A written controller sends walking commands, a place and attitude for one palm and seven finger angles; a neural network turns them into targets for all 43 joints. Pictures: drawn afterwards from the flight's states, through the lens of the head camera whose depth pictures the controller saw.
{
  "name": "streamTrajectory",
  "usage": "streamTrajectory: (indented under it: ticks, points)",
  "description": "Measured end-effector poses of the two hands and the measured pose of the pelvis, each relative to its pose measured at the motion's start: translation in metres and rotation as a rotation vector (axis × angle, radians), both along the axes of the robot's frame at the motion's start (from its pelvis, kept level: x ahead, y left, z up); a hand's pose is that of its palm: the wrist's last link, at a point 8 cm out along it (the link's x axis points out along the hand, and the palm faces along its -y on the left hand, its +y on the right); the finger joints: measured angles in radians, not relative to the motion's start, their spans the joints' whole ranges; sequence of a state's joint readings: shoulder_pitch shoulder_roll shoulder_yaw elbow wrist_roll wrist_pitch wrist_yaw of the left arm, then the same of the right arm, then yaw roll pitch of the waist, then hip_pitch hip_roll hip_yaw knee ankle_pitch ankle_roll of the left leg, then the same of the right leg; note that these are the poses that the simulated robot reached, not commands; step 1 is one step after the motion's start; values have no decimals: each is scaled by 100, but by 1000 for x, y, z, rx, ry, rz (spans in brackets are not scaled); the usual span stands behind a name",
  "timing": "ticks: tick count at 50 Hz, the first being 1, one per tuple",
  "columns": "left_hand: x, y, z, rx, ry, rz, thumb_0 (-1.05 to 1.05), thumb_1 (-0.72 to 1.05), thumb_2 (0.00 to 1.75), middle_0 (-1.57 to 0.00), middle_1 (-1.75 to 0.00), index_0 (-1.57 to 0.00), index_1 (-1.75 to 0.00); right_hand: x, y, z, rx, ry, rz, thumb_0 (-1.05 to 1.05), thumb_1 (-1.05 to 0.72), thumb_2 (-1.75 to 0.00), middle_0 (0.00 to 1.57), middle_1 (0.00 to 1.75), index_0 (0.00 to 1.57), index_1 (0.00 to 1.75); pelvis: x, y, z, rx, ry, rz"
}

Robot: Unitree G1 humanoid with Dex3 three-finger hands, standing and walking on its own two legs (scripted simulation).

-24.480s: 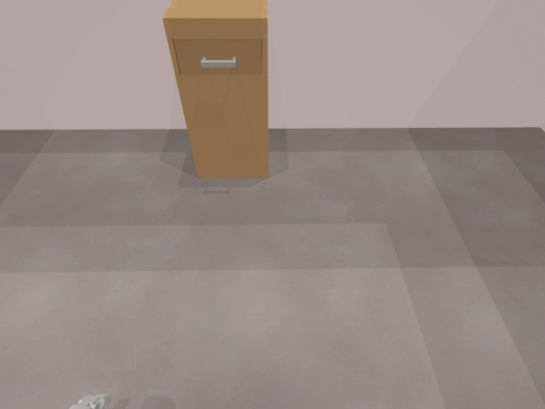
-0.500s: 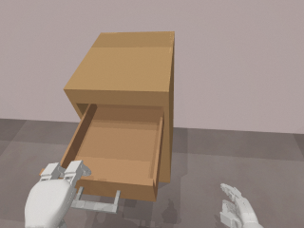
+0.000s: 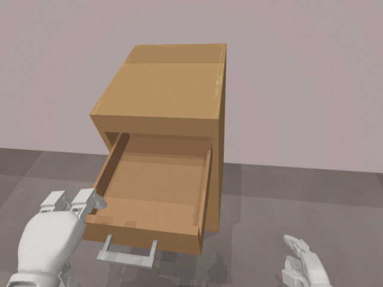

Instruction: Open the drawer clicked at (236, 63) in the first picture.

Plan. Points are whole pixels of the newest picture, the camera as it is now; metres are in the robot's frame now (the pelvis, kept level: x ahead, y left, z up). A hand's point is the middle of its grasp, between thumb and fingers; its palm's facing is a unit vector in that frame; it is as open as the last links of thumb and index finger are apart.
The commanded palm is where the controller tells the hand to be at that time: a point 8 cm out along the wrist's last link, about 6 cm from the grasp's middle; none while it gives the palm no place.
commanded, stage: draw the hand back to the body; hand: left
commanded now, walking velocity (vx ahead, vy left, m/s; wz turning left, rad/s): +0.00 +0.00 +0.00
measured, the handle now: (129, 250) +0.21 +0.21 -0.10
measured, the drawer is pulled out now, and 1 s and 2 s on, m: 0.29 0.29 0.29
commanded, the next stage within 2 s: step back with the hand held close in 1.08 s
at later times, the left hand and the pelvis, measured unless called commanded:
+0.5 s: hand (64, 214) +0.18 +0.23 +0.15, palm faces +0.37 -0.83 -0.41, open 12.0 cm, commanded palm +0.13 +0.27 +0.17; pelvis +0.01 +0.00 +0.02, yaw +2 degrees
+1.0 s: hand (45, 212) +0.18 +0.25 +0.17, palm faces +0.43 -0.80 -0.41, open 7.9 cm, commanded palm +0.12 +0.28 +0.19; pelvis +0.00 +0.00 +0.02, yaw +2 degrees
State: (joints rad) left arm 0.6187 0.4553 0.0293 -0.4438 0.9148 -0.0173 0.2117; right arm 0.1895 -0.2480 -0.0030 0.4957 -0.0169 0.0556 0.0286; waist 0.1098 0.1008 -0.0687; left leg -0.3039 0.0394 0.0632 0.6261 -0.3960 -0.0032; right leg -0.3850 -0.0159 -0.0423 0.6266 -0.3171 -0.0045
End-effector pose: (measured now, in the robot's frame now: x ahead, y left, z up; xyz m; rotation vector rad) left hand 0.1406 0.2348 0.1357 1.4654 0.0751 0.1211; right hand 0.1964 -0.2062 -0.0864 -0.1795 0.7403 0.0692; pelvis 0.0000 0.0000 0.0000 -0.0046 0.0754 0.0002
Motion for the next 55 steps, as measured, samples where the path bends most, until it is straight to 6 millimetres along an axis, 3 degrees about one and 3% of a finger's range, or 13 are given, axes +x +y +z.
streamTrajectory:
  ticks: [5, 9, 11, 14, 21, 42, 55]
  points:
    - [0, 7, 7, 13, 0, 4, 0, -49, 30, -32, -120, -32, -120, 4, 2, 3, -10, -1, 5, 1, -91, -90, 20, 29, 20, 30, 0, 1, 2, -2, -8, 5]
    - [1, 10, 1, -684, -110, 130, 0, -47, 31, -31, -118, -32, -119, 3, 4, 14, -5, -88, -65, 1, -91, -90, 20, 29, 20, 30, 3, 2, 6, -1, -62, 22]
    - [2, 7, 2, -871, -171, 143, 0, -45, 32, -31, -117, -32, -117, 1, 5, 20, -18, -125, -84, 1, -91, -90, 20, 29, 20, 30, 6, 1, 8, -1, -80, 31]
    - [5, 7, 10, -994, -250, 125, 0, -39, 34, -31, -113, -31, -113, -2, 7, 25, -32, -150, -88, 1, -91, -90, 20, 29, 20, 30, 11, 0, 11, -3, -100, 42]
    - [6, 23, 32, -994, -340, 105, 0, -19, 43, -29, -100, -29, -100, -1, 7, 27, -34, -148, -78, 1, -90, -90, 20, 29, 20, 30, 14, -2, 15, -8, -113, 44]
    - [-6, 49, 55, -938, -439, 140, 1, 52, 74, -23, -53, -24, -54, 4, 1, 31, -42, -152, -76, 1, -90, -90, 20, 29, 20, 30, 6, -2, 18, -5, -127, 43]
    - [-9, 46, 50, -956, -413, 147, 2, 84, 88, -21, -33, -21, -33, -8, -1, 27, -40, -126, -86, 1, -90, -90, 20, 30, 20, 30, 2, -2, 18, -6, -129, 38]
